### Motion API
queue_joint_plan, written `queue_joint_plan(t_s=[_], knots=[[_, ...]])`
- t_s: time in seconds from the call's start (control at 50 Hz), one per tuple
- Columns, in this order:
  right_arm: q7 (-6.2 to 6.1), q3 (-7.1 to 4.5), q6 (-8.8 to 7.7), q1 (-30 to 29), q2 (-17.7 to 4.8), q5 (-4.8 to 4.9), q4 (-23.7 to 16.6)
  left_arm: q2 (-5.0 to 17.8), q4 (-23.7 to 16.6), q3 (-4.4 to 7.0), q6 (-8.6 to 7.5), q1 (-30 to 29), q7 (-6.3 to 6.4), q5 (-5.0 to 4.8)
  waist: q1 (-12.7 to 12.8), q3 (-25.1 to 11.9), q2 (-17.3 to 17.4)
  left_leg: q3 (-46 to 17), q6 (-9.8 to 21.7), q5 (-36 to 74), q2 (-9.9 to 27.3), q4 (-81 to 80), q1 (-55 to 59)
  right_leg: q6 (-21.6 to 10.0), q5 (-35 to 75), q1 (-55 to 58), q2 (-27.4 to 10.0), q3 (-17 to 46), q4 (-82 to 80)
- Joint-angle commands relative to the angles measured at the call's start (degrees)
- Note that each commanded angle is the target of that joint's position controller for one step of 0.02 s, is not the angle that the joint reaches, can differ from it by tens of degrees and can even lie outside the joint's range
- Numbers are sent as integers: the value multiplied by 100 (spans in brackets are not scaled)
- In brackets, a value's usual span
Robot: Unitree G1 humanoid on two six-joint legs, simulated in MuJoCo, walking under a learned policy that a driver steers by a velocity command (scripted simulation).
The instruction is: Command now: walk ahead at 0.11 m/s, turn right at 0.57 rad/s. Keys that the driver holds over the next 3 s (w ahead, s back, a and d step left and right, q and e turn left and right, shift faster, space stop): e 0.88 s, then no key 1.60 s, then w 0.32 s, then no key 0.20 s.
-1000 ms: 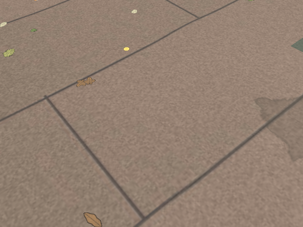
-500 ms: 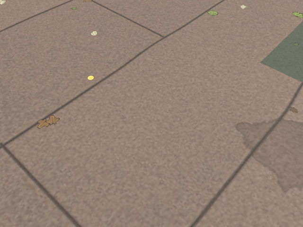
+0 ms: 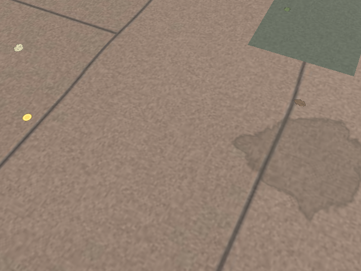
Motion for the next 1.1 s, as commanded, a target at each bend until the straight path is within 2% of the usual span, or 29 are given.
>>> queue_joint_plan(t_s=[0.02,0.08,0.14,0.22,0.26,0.28,0.3,0.32,0.34,0.36,0.38,0.42,0.48,0.54,0.62,0.66,0.68,0.7,0.72,0.74,0.76,0.78,0.8,0.82,0.86,0.94,1.0,1.06,1.1], knots=[[-80,-105,77,714,-394,-39,-154,977,-460,280,-13,-7,121,-26,-245,-1373,-454,-21,-157,426,-90,-618,319,-1104,2703,791,-1479,1385,-544],[-77,-107,145,386,-421,-5,-274,986,-544,277,125,-76,225,-80,-143,-1376,-633,-120,-209,891,-182,-1243,375,-868,1198,715,-1320,1590,-565],[-46,-109,129,92,-427,23,-403,960,-587,265,215,-76,267,-52,-39,-1153,-850,-194,-182,947,-307,-1847,482,-738,147,638,-1222,1934,-566],[40,-147,-19,133,-498,58,-472,920,-648,254,271,-49,255,-74,-37,-1161,-1059,-217,-28,703,-455,-2832,903,-646,806,1025,-1241,2452,-142],[91,-207,-90,529,-568,57,-374,824,-719,216,316,-172,276,-150,-287,-1152,-997,-145,172,1685,-308,-4206,1777,-337,697,873,-959,2436,247],[70,-298,-80,648,-927,-36,-400,569,-754,141,325,38,277,-108,-170,-1298,-343,-859,520,2218,668,-4417,2506,-33,-582,337,-583,2030,1001],[38,-399,17,439,-1392,-187,-425,405,-891,114,286,344,257,-117,240,-1023,1448,-2214,1438,3768,1790,-4541,2879,340,-2794,-952,442,821,2060],[44,-347,22,520,-1043,-224,-506,960,-850,256,213,332,227,-16,12,-1107,1428,-2715,2022,4200,2264,-4560,2816,632,-3281,-1310,138,666,3461],[20,-273,29,366,-766,-174,-609,1187,-730,355,221,372,207,-78,24,-1076,913,-2100,1905,4136,1995,-4417,2762,732,-2886,-1334,-46,696,4048],[9,-242,54,161,-610,-102,-649,1112,-598,369,291,424,228,-117,89,-954,636,-1481,1611,3904,1568,-4311,2716,845,-2541,-1356,-137,596,4282],[-9,-219,79,77,-534,-23,-681,1004,-572,350,361,413,248,-111,67,-870,601,-1137,1456,3727,1365,-4287,2733,937,-2261,-1468,-201,538,4473],[-49,-210,150,110,-560,-23,-677,698,-656,256,433,275,212,-161,1,-732,703,-569,1440,3711,1106,-4414,2604,1052,-1902,-1395,-272,229,4354],[-102,-280,245,343,-693,-55,-642,513,-901,178,424,-155,175,-177,-255,-808,988,-303,1564,3603,1200,-4491,2997,1132,-1753,-1346,-475,-26,3466],[-70,-368,283,272,-902,-14,-665,452,-1008,135,416,-242,94,-141,-306,-951,1088,-38,1582,3532,1358,-4499,2867,1048,-1725,-629,-651,-245,2530],[27,-425,258,228,-1021,113,-637,584,-1019,211,468,-97,-6,-150,-248,-910,1128,106,1467,3178,1523,-4334,2750,781,-1485,47,-617,-519,1408],[41,-419,248,142,-967,220,-600,562,-880,266,472,281,-36,-143,2,-920,969,370,1144,2804,1407,-3864,2487,482,-666,802,-444,-701,233],[66,-370,230,445,-758,197,-471,702,-807,336,463,502,11,-129,38,-962,544,694,770,2224,1192,-3302,2001,283,-9,1521,-440,-450,-277],[102,-263,228,532,-392,-45,-565,1308,-874,491,431,682,101,-129,-52,-997,-1007,1279,189,281,566,-1689,635,-181,1795,2481,-1687,1316,-531],[57,-222,203,62,-360,-133,-928,1703,-1017,512,326,594,83,66,69,-1024,-1911,797,-88,-1511,-192,-348,-584,-1404,2767,2315,-2831,2830,-497],[18,-305,195,-256,-630,-47,-950,1389,-975,439,193,692,38,141,367,-1231,-1246,167,-52,-1417,-103,345,-588,-1549,2282,2145,-2678,2635,-624],[5,-338,209,-250,-689,40,-918,1224,-903,360,114,458,49,108,173,-1009,-1072,39,35,-931,-19,464,-585,-1212,1921,1962,-2313,2110,-602],[-38,-362,225,-98,-671,18,-786,1093,-905,333,103,163,87,4,19,-919,-798,-2,43,-469,34,292,-559,-885,1529,1846,-1979,1777,-563],[-68,-384,246,-30,-725,-25,-754,968,-923,274,125,-40,121,-92,-58,-867,-848,-11,8,-174,31,161,-487,-747,1563,1727,-1847,1639,-548],[-53,-385,244,44,-692,-38,-730,942,-937,240,148,-100,157,-92,-119,-921,-915,41,-37,56,-65,240,-236,-734,1753,1545,-1729,1549,-544],[-12,-354,229,156,-564,5,-704,930,-929,228,174,-88,205,-46,-151,-1052,-880,74,-93,329,-193,13,-49,-759,1707,1540,-1615,1498,-543],[33,-257,233,26,-387,31,-723,924,-871,219,206,-42,259,-40,-19,-1074,-917,73,-147,450,-212,-1195,257,-745,1152,1633,-1588,1612,-474],[89,-228,228,-17,-382,59,-762,941,-823,200,237,-58,220,4,83,-976,-996,128,-91,292,-212,-1791,806,-790,750,1282,-1611,1788,-448],[143,-226,192,24,-413,88,-803,895,-757,151,260,-103,160,2,114,-872,-991,174,7,194,-239,-2370,1190,-792,699,1163,-1627,2049,-351],[195,-200,139,249,-306,77,-753,759,-725,79,266,-274,148,-45,-90,-862,-903,249,123,754,-267,-3398,1755,-632,696,1038,-1471,2051,-169]])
